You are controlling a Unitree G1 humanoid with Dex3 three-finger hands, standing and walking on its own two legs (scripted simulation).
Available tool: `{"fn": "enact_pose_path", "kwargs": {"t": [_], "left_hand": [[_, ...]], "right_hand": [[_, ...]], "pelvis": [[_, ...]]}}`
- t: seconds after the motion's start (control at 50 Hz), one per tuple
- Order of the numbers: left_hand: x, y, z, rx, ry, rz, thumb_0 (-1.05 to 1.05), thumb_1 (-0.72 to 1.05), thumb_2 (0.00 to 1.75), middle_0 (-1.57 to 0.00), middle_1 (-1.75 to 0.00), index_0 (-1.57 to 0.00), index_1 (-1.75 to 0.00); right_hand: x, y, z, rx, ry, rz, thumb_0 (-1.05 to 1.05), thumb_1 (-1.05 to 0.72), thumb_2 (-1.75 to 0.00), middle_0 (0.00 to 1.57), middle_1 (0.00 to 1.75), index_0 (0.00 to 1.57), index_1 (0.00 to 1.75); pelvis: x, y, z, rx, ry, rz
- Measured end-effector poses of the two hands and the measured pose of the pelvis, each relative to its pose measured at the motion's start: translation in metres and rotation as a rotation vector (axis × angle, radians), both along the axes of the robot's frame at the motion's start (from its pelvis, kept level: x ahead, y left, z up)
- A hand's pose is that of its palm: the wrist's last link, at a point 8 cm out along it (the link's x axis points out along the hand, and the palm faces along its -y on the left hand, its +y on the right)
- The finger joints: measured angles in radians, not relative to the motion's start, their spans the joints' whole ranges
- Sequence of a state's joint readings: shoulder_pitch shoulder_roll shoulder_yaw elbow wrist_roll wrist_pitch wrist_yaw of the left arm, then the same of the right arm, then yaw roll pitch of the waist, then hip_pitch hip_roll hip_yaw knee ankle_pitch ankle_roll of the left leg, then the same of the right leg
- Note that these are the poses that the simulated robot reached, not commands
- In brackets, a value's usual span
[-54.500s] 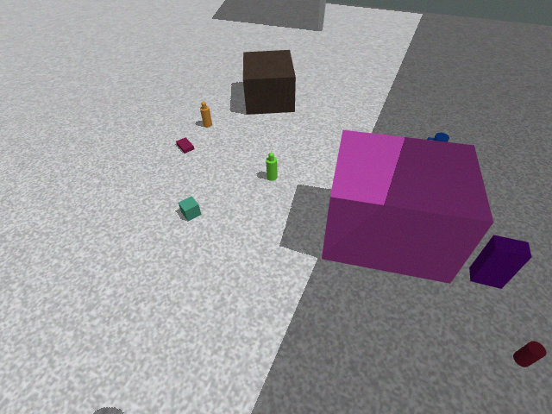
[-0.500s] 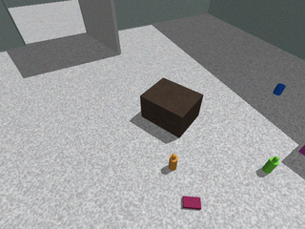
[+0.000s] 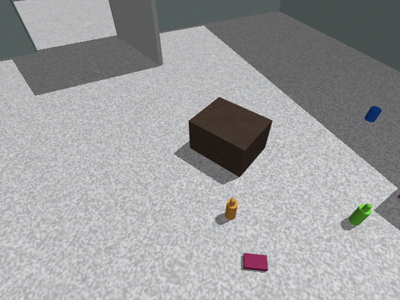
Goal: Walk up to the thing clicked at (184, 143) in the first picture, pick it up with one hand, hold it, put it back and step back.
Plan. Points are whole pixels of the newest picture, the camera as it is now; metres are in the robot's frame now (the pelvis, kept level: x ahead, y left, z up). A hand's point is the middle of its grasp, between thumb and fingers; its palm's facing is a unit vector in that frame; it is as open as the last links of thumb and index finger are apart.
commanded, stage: stand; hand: right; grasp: from above
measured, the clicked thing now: (255, 262) +0.46 -0.24 -0.77
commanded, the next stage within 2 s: step back in 1.22 s
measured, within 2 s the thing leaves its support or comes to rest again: neither
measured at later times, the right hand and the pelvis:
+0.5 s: hand out of the picture +0.09 -0.24 -0.16, palm faces +0.01 +0.95 -0.33, open 7.3 cm; pelvis +0.01 +0.00 +0.00, yaw +0 degrees
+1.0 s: hand out of the picture +0.08 -0.24 -0.16, palm faces -0.01 +0.94 -0.33, open 7.3 cm; pelvis +0.01 +0.00 +0.00, yaw +1 degrees
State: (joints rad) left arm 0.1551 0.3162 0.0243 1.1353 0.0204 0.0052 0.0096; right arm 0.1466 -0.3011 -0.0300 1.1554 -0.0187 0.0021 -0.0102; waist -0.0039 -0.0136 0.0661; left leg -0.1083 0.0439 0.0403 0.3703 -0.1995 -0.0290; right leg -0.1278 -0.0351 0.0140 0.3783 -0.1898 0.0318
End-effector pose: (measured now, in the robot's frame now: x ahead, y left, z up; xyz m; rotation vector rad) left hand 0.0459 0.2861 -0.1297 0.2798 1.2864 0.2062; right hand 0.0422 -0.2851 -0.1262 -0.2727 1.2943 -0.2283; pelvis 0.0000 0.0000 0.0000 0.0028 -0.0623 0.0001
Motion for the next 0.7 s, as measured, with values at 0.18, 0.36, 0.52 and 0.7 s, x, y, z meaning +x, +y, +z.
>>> {"fn": "enact_pose_path", "kwargs": {"t": [0.18,0.36,0.52,0.7], "left_hand": [[0.012,-0.001,0.001,-0.001,-0.009,-0.007,0.01,0.90,0.90,-0.20,-0.30,-0.20,-0.30],[0.027,-0.001,0.002,-0.001,-0.037,-0.015,0.01,0.90,0.90,-0.20,-0.30,-0.20,-0.30],[0.033,0.002,0.004,0.001,-0.050,-0.018,0.01,0.90,0.90,-0.20,-0.30,-0.20,-0.30],[0.031,0.007,0.007,0.009,-0.050,-0.013,0.01,0.90,0.90,-0.20,-0.30,-0.20,-0.30]], "right_hand": [[0.019,0.002,0.001,0.006,-0.016,0.009,0.00,-0.91,-0.90,0.20,0.30,0.20,0.30],[0.035,0.002,0.005,0.004,-0.044,0.018,0.00,-0.91,-0.90,0.20,0.30,0.20,0.30],[0.041,0.000,0.007,-0.004,-0.055,0.026,0.00,-0.91,-0.90,0.20,0.30,0.20,0.30],[0.039,-0.002,0.007,-0.008,-0.057,0.031,0.00,-0.91,-0.90,0.20,0.30,0.20,0.30]], "pelvis": [[0.007,0.001,0.001,-0.002,0.008,0.004],[0.012,0.000,0.002,-0.004,0.011,0.007],[0.013,0.002,0.002,-0.004,0.014,0.006],[0.011,0.003,0.002,-0.003,0.013,0.007]]}}
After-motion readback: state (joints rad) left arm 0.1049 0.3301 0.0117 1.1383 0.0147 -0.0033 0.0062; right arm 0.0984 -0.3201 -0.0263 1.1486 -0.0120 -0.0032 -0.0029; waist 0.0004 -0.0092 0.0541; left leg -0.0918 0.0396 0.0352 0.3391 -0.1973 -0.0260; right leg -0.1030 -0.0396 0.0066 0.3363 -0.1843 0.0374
